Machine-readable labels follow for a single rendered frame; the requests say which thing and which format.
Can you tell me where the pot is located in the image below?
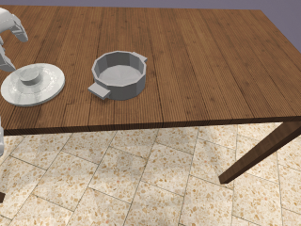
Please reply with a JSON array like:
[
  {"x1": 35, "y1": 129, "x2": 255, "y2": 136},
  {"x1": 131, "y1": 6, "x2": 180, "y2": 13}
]
[{"x1": 87, "y1": 51, "x2": 148, "y2": 101}]

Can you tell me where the knob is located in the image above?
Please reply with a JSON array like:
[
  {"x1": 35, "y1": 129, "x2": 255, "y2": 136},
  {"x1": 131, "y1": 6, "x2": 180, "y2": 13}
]
[{"x1": 18, "y1": 68, "x2": 42, "y2": 86}]

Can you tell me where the lid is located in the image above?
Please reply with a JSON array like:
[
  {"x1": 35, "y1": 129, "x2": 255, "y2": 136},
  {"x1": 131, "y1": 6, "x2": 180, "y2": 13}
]
[{"x1": 0, "y1": 63, "x2": 66, "y2": 107}]

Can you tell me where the left robot hand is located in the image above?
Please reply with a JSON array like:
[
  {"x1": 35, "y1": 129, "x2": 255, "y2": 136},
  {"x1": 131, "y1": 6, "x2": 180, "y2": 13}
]
[{"x1": 0, "y1": 8, "x2": 28, "y2": 73}]

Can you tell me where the table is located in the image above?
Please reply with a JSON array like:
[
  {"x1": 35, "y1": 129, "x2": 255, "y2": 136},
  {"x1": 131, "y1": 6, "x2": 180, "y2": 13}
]
[{"x1": 0, "y1": 5, "x2": 301, "y2": 203}]

